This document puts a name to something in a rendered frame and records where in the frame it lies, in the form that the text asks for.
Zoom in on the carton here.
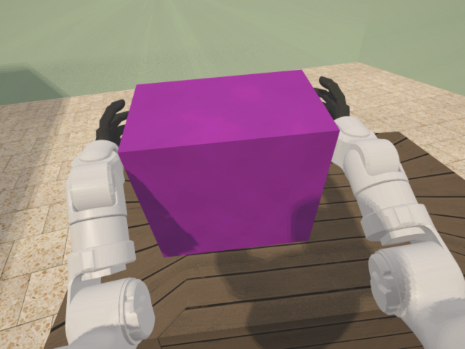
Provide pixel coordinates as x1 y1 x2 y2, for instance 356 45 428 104
118 70 340 257

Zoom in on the robot right upper arm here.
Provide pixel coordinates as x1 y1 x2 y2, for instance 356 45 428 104
368 241 465 349

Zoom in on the robot left upper arm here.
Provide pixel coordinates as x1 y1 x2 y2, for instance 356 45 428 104
54 277 155 349

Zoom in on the pedestal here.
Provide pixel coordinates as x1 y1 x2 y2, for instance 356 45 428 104
44 132 465 349

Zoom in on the robot left hand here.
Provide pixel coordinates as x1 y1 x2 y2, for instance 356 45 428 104
95 99 129 147

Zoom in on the robot left forearm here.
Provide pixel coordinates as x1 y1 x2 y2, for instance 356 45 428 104
65 140 136 341

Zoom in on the robot right forearm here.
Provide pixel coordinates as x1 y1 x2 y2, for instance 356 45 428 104
331 116 465 290

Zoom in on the robot right hand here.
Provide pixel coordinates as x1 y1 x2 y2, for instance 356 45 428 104
314 76 349 120

